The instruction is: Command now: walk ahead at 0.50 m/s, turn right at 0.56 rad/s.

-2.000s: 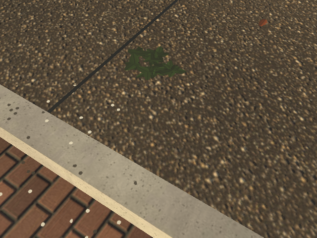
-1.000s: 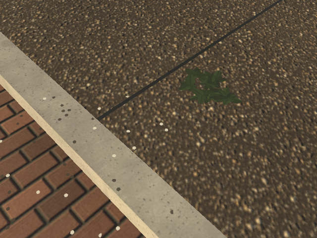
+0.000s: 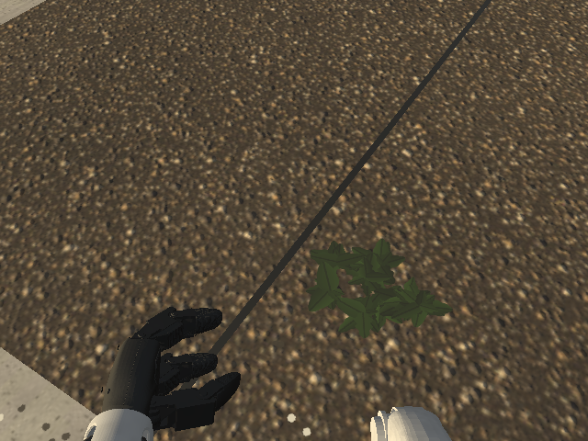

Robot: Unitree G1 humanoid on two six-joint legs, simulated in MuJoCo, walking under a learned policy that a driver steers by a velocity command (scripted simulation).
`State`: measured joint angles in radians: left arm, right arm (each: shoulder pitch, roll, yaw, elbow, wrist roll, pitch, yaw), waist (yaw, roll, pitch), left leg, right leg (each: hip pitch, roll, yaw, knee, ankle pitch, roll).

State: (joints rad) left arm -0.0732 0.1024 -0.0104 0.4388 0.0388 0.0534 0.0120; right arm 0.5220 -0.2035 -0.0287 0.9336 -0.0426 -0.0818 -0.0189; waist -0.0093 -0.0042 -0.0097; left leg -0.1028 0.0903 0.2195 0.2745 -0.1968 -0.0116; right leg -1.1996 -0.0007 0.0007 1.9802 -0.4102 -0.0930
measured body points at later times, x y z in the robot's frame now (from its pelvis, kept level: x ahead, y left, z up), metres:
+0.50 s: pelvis +0.26 -0.09 +0.14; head +0.28 -0.14 +0.58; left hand +0.31 +0.15 +0.02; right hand +0.46 -0.35 +0.07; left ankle +0.49 +0.01 -0.51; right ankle +0.17 -0.12 -0.61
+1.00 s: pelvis +0.58 -0.15 +0.13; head +0.62 -0.16 +0.58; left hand +0.83 +0.06 +0.07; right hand +0.61 -0.43 +0.01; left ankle +0.56 -0.08 -0.61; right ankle +0.73 -0.35 -0.55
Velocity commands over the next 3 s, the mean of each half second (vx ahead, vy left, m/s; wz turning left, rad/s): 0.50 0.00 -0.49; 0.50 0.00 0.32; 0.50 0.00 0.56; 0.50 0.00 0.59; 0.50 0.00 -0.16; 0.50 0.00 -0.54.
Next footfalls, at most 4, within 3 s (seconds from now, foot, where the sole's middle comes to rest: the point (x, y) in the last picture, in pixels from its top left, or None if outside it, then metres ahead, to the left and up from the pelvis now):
0.14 right None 0.21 -0.13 -0.65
0.72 left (348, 373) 0.60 -0.09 -0.65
1.14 right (432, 278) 0.85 -0.31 -0.65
1.66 left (296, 221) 1.04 0.02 -0.65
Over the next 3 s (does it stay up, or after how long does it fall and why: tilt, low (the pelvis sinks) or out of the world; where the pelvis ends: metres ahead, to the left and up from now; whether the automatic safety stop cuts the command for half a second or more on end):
stays up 1.56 0.18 0.13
